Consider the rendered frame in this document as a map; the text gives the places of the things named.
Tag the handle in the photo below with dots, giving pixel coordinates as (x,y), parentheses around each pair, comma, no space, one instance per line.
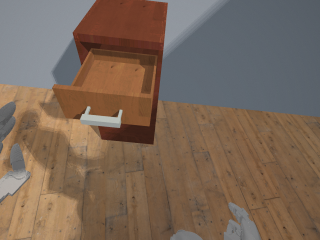
(97,120)

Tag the drawer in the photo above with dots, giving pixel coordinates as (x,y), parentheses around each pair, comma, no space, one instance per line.
(109,81)

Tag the robot left hand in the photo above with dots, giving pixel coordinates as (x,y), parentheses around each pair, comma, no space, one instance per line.
(12,181)

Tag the robot right hand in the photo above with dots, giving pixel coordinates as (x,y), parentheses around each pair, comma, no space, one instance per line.
(247,229)

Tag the cabinet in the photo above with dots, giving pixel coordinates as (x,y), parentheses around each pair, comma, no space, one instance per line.
(134,26)

